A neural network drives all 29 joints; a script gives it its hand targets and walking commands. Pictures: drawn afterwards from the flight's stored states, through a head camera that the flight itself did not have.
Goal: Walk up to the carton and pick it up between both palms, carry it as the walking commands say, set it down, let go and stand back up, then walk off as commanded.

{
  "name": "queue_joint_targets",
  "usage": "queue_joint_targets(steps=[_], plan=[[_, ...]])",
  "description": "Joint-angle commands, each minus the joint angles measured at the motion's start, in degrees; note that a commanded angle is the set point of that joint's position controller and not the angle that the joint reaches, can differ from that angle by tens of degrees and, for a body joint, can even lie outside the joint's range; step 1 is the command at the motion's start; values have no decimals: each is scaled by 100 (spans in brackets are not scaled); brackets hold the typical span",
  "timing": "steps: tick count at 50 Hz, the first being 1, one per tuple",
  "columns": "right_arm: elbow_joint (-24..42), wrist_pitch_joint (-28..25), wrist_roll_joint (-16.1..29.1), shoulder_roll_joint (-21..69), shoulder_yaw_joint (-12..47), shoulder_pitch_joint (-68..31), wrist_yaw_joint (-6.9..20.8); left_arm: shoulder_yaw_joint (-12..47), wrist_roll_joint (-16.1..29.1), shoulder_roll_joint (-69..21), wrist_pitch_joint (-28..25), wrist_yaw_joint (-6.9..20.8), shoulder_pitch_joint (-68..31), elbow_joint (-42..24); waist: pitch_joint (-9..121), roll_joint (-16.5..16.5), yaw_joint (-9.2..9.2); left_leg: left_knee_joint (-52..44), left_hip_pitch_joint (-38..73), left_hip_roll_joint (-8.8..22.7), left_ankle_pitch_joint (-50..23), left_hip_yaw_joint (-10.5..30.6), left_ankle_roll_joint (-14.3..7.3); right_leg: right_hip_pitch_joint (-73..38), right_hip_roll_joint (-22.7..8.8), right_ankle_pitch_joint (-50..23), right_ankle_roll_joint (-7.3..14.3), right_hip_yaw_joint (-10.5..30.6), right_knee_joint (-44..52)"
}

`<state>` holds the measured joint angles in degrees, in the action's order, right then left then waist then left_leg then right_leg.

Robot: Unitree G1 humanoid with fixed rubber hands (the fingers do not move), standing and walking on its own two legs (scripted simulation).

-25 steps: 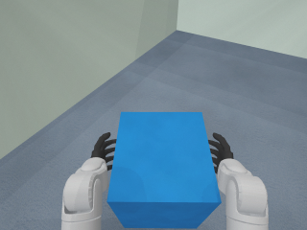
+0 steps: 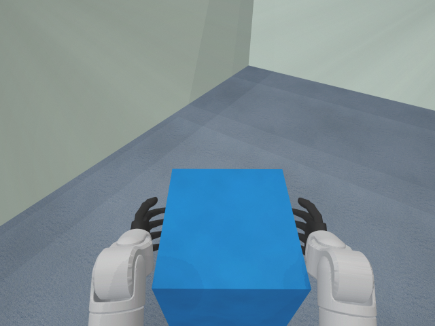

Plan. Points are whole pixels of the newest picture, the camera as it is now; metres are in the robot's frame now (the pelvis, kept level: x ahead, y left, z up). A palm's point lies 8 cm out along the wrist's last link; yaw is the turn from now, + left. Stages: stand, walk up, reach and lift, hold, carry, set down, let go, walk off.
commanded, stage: carry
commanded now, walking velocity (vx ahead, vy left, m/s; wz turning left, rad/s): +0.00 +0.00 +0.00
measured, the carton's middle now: (226, 255) +0.28 +0.00 +0.02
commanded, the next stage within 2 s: hold in 1.40 s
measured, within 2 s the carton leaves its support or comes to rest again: neither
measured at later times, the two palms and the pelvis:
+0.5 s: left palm (131, 242) +0.27 +0.16 +0.09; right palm (303, 240) +0.27 -0.13 +0.09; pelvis +0.00 +0.01 +0.00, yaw +1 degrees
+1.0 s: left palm (121, 234) +0.29 +0.19 +0.07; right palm (282, 234) +0.29 -0.10 +0.07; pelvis +0.01 +0.04 +0.00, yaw +1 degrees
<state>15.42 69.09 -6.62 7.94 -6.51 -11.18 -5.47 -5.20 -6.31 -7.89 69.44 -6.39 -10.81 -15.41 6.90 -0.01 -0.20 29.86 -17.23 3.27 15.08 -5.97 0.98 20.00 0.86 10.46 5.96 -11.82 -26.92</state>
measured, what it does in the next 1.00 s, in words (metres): stands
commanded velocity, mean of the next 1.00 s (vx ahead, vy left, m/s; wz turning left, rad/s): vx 0.00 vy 0.00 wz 0.00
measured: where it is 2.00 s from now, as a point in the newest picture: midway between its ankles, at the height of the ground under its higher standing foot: outside the picture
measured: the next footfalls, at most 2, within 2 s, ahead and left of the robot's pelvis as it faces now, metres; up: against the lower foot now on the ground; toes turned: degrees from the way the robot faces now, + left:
none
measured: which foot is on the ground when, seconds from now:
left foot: down 0.00-1.00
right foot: down 0.00-1.00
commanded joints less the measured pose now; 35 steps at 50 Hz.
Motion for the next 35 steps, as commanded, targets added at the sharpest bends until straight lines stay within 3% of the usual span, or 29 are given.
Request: queue_joint_targets(steps=[1,8,18,35], plan=[[153,53,2336,5407,4085,-2622,1490,3911,2331,-5437,15,1579,-2590,-74,846,-411,-38,-94,-202,280,290,301,-16,-805,-1515,685,-536,1786,1419],[245,30,2483,5495,4244,-2831,1517,3841,2266,-5470,-36,1553,-2551,-91,1003,-366,-2,-175,-94,225,210,293,2,-979,-1459,487,-581,1516,1392],[164,-29,2360,5468,4108,-2658,1475,3989,2412,-5453,-51,1571,-2704,-230,1076,-155,-1,-342,179,297,2,445,-100,-782,-1308,279,-510,1308,1091],[-500,-505,1943,5258,3629,-2661,1462,3542,1993,-5309,-529,1515,-2769,471,1119,56,-8,-693,93,523,-527,768,-372,-777,-1020,-469,-395,921,218]])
